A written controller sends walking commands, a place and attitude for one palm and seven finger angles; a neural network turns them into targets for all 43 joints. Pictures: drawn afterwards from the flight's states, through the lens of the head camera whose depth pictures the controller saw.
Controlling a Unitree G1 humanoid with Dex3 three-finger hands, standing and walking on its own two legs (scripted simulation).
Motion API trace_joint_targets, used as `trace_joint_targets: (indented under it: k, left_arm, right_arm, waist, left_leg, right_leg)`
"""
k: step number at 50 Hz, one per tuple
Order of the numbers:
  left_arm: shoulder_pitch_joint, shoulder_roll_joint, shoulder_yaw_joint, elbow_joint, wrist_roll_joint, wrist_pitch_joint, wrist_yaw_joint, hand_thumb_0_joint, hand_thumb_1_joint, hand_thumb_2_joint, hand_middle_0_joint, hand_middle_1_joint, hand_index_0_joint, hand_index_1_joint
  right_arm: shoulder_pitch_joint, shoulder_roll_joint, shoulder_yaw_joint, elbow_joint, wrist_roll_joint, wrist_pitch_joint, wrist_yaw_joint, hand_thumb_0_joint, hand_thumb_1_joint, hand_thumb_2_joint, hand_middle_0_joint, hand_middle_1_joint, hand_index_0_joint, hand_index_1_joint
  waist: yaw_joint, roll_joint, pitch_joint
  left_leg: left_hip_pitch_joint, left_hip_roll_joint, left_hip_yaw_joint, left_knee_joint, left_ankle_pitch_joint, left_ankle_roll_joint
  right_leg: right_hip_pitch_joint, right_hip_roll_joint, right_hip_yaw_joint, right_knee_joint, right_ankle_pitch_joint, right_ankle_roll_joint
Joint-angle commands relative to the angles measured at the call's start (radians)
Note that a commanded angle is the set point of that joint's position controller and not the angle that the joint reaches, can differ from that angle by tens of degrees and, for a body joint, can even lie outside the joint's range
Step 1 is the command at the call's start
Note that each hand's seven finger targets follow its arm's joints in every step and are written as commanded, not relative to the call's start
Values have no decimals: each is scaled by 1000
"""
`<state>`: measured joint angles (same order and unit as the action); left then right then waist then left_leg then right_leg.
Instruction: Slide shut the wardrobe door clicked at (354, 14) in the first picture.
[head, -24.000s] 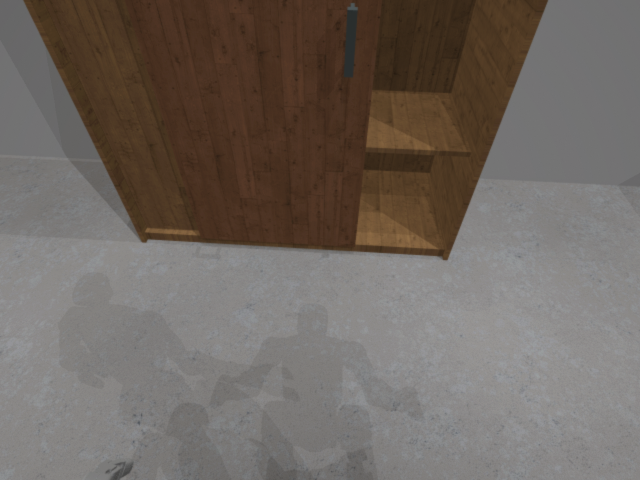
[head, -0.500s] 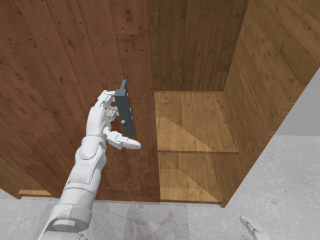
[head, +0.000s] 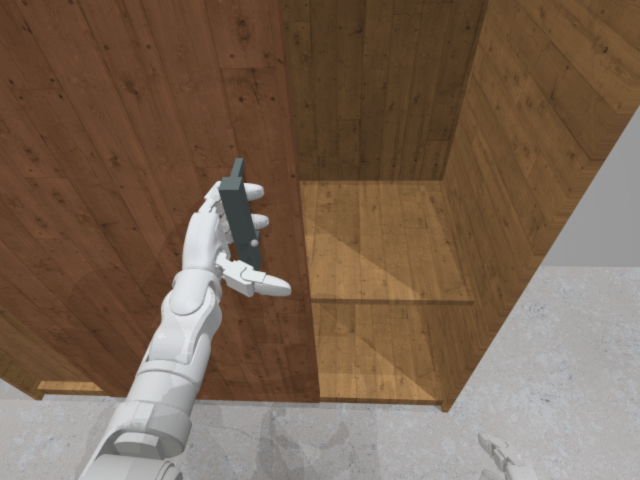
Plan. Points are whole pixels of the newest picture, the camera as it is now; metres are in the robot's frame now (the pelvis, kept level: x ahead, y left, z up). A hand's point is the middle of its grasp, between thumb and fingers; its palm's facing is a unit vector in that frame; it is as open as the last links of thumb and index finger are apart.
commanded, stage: slide the fingers in behind the handle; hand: left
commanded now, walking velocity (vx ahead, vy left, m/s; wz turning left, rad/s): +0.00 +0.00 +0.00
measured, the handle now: (245, 217) +0.44 +0.12 +0.10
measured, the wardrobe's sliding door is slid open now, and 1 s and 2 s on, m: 0.37 0.37 0.37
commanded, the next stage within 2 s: grip the handle and tug to test in 0.26 s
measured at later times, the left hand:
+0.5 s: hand (252, 244) +0.37 +0.10 +0.11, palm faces -0.01 -1.00 -0.01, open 13.6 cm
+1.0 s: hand (256, 239) +0.39 +0.10 +0.11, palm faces +0.00 -1.00 -0.01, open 6.3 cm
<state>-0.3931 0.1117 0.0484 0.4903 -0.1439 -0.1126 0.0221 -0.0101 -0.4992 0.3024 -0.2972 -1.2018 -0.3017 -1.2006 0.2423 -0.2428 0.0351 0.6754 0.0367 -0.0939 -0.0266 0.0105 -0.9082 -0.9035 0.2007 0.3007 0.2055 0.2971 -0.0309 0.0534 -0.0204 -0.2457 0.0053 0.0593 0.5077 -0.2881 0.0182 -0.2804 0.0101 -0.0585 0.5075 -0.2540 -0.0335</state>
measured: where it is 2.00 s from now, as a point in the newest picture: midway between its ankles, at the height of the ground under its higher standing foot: outside the picture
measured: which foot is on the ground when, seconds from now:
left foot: down 0.00-1.00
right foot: down 0.00-1.00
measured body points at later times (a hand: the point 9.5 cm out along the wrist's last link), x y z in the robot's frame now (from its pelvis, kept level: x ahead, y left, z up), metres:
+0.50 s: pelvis +0.00 +0.00 +0.00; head +0.01 -0.02 +0.45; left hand +0.37 +0.15 +0.12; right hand +0.14 -0.24 -0.11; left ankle -0.01 +0.11 -0.74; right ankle +0.01 -0.10 -0.74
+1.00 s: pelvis +0.01 +0.01 +0.00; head +0.02 -0.01 +0.45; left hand +0.38 +0.15 +0.11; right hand +0.13 -0.23 -0.12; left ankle -0.01 +0.11 -0.74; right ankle +0.01 -0.10 -0.74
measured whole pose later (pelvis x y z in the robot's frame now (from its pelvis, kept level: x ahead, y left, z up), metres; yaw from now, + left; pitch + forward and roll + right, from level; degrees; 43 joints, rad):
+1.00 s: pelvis +0.01 +0.01 +0.00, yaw +0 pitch +2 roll +0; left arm -0.40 0.09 0.03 0.49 -0.13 -0.12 0.06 0.01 0.59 0.77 -0.41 -1.36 -0.40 -1.36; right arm 0.26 -0.24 0.03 0.68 0.03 -0.08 -0.02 0.01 -0.91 -0.90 0.20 0.30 0.21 0.30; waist -0.03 0.05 -0.02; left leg -0.25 0.00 0.06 0.51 -0.30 0.02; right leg -0.28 0.00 -0.05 0.51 -0.27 -0.03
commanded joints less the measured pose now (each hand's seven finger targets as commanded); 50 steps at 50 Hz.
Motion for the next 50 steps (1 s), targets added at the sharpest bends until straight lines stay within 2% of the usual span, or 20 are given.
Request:
trace_joint_targets:
  k: [1, 4, 6, 9, 15, 18, 21, 24, 25, 27, 29, 30, 34, 36, 37, 39, 44, 47, 48, 50]
  left_arm:
    - [-378, 121, 50, -245, -12, -91, 13, 0, -500, 300, -300, -1200, -300, -1200]
    - [-407, 108, 28, -232, -2, -96, 12, 0, -500, 300, -300, -1200, -300, -1200]
    - [-396, 120, 35, -223, 2, -94, 10, 0, -500, 300, -300, -1200, -300, -1200]
    - [-400, 104, 22, -233, 1, -90, 4, 0, -500, 300, -300, -1200, -300, -1200]
    - [-335, 132, 55, -257, -9, -91, 0, 0, -500, 300, -300, -1200, -300, -1200]
    - [-335, 91, 15, -256, -7, -88, -2, 0, -500, 300, -300, -1200, -300, -1200]
    - [-387, 65, -24, -253, -1, -83, 0, 0, -360, 360, -315, -1220, -315, -1220]
    - [-421, 111, 23, -209, -1, -73, 11, 0, -220, 420, -330, -1240, -330, -1240]
    - [-426, 139, 41, -202, 3, -73, 13, 0, -173, 440, -335, -1247, -335, -1247]
    - [-400, 113, 31, -218, 0, -79, 10, 0, -80, 480, -345, -1260, -345, -1260]
    - [-415, 84, 7, -266, -4, -91, 7, 0, 13, 520, -355, -1273, -355, -1273]
    - [-382, 84, 10, -242, -4, -90, 6, 0, 60, 540, -360, -1280, -360, -1280]
    - [-413, 72, -1, -199, -2, -82, 13, 0, 247, 620, -380, -1307, -380, -1307]
    - [-436, 102, 17, -196, 7, -82, 19, 0, 340, 660, -390, -1320, -390, -1320]
    - [-427, 106, 22, -190, 9, -82, 20, 0, 387, 680, -395, -1327, -395, -1327]
    - [-437, 74, -7, -213, 12, -86, 19, 0, 480, 720, -405, -1340, -405, -1340]
    - [-408, 72, 2, -265, 4, -99, 23, 0, 713, 820, -430, -1373, -430, -1373]
    - [-358, 49, -21, -255, 9, -93, 25, 0, 853, 880, -445, -1393, -445, -1393]
    - [-386, 32, -46, -261, 14, -91, 25, 0, 900, 900, -450, -1400, -450, -1400]
    - [-378, 31, -48, -249, 23, -87, 33, 0, 900, 900, -450, -1400, -450, -1400]
  right_arm:
    - [-70, -104, -42, -132, -4, -53, -11, 0, -900, -900, 200, 300, 200, 300]
    - [-69, -103, -42, -127, -3, -52, -14, 0, -900, -900, 200, 300, 200, 300]
    - [-69, -104, -42, -125, -1, -49, -12, 0, -900, -900, 200, 300, 200, 300]
    - [-70, -101, -40, -130, -2, -50, -13, 0, -900, -900, 200, 300, 200, 300]
    - [-71, -105, -43, -138, -3, -48, -11, 0, -900, -900, 200, 300, 200, 300]
    - [-75, -103, -44, -139, 0, -50, -7, 0, -900, -900, 200, 300, 200, 300]
    - [-79, -103, -41, -135, 3, -48, -8, 0, -900, -900, 200, 300, 200, 300]
    - [-78, -107, -38, -127, 0, -43, -16, 0, -900, -900, 200, 300, 200, 300]
    - [-75, -110, -39, -122, -1, -39, -19, 0, -900, -900, 200, 300, 200, 300]
    - [-80, -102, -39, -134, -2, -43, -19, 0, -900, -900, 200, 300, 200, 300]
    - [-79, -97, -40, -139, -3, -51, -15, 0, -900, -900, 200, 300, 200, 300]
    - [-74, -99, -40, -135, -3, -49, -13, 0, -900, -900, 200, 300, 200, 300]
    - [-65, -104, -41, -127, -1, -45, -11, 0, -900, -900, 200, 300, 200, 300]
    - [-64, -107, -40, -126, -2, -40, -11, 0, -900, -900, 200, 300, 200, 300]
    - [-64, -105, -40, -126, -3, -39, -13, 0, -900, -900, 200, 300, 200, 300]
    - [-66, -99, -40, -131, -3, -41, -12, 0, -900, -900, 200, 300, 200, 300]
    - [-56, -98, -47, -134, -7, -47, -8, 0, -900, -900, 200, 300, 200, 300]
    - [-53, -99, -48, -132, -5, -43, -1, 0, -900, -900, 200, 300, 200, 300]
    - [-54, -99, -46, -132, -3, -42, -1, 0, -900, -900, 200, 300, 200, 300]
    - [-52, -102, -50, -126, -4, -39, 1, 0, -900, -900, 200, 300, 200, 300]
  waist:
    - [6, -134, -267]
    - [-5, -127, -251]
    - [2, -80, -242]
    - [2, -70, -260]
    - [20, -116, -288]
    - [8, -109, -247]
    - [-12, -79, -204]
    - [-11, -106, -205]
    - [-8, -121, -217]
    - [5, -110, -256]
    - [6, -63, -306]
    - [12, -67, -300]
    - [-9, -132, -237]
    - [-10, -107, -220]
    - [-5, -112, -230]
    - [-3, -67, -257]
    - [9, -78, -333]
    - [9, -89, -291]
    - [-4, -85, -268]
    - [-5, -101, -251]
  left_leg:
    - [57, -2, -45, -46, 222, 13]
    - [53, -5, -40, -47, 206, 15]
    - [57, -5, -39, -46, 204, 13]
    - [63, -8, -38, -46, 210, 12]
    - [60, -7, -37, -49, 256, 12]
    - [63, -4, -37, -49, 233, 12]
    - [65, -4, -43, -50, 190, 13]
    - [46, -7, -46, -50, 148, 16]
    - [44, -8, -46, -51, 148, 16]
    - [59, -8, -47, -50, 182, 14]
    - [95, -7, -47, -43, 238, 9]
    - [92, -4, -49, -42, 254, 7]
    - [62, 0, -53, -43, 224, 10]
    - [51, -4, -49, -46, 193, 12]
    - [49, -4, -50, -45, 196, 12]
    - [73, -4, -53, -42, 220, 9]
    - [111, 1, -53, -32, 312, 3]
    - [100, 5, -53, -35, 316, 3]
    - [100, 7, -54, -36, 310, 3]
    - [97, 8, -56, -35, 298, 6]
  right_leg:
    - [136, -6, 45, -60, 289, 16]
    - [123, -7, 49, -63, 280, 18]
    - [115, -9, 50, -65, 272, 14]
    - [123, -9, 50, -62, 281, 14]
    - [175, -11, 49, -56, 344, 14]
    - [133, -8, 44, -61, 311, 15]
    - [85, -9, 42, -72, 248, 15]
    - [79, -8, 49, -81, 200, 17]
    - [91, -8, 51, -81, 195, 17]
    - [118, -9, 47, -66, 236, 13]
    - [129, -9, 42, -49, 292, 9]
    - [130, -7, 38, -47, 299, 7]
    - [88, -3, 33, -55, 274, 14]
    - [82, -6, 41, -63, 244, 15]
    - [89, -6, 42, -60, 245, 14]
    - [88, -5, 37, -50, 258, 8]
    - [130, -3, 33, -29, 344, 7]
    - [116, -2, 29, -33, 342, 9]
    - [98, -2, 26, -35, 334, 9]
    - [84, -1, 25, -40, 312, 10]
